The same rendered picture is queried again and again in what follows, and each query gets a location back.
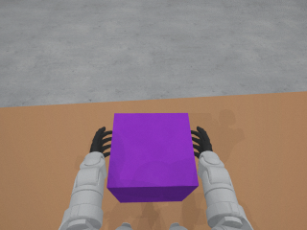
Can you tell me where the robot right forearm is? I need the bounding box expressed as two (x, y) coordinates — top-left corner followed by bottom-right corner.
(198, 150), (253, 230)

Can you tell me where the right robot hand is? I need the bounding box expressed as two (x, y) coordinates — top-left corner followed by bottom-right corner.
(191, 126), (213, 158)

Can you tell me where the left robot hand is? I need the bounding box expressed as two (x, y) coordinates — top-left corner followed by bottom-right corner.
(89, 126), (112, 158)

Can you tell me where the carton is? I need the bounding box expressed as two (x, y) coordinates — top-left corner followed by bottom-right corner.
(106, 113), (199, 203)

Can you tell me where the robot shin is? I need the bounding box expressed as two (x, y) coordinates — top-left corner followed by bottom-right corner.
(121, 222), (131, 228)
(169, 222), (180, 229)

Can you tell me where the robot left shin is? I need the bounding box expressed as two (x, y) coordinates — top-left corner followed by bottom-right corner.
(121, 222), (131, 228)

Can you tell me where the robot left forearm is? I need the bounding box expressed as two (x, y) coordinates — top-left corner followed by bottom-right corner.
(59, 151), (107, 230)

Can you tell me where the robot right shin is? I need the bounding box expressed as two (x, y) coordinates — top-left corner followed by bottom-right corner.
(169, 222), (180, 229)

